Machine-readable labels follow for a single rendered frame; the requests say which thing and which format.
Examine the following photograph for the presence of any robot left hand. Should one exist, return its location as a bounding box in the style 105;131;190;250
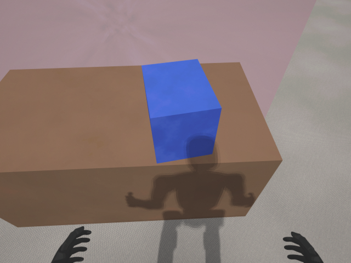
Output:
51;226;92;263

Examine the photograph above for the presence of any pedestal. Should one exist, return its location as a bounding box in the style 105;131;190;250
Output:
0;62;283;227

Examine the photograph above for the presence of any robot right hand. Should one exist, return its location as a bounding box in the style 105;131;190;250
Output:
283;232;324;263

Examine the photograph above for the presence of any carton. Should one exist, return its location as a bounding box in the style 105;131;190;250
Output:
141;59;222;163

